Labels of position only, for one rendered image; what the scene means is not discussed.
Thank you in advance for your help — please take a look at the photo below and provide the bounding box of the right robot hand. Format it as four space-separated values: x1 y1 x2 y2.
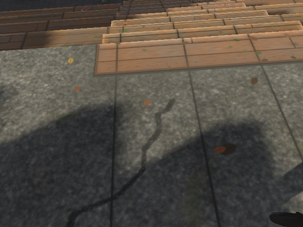
269 212 303 227

